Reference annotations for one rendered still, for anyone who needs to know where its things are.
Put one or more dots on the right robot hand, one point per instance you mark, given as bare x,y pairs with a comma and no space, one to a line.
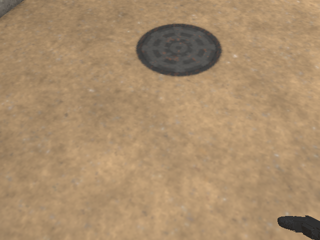
307,225

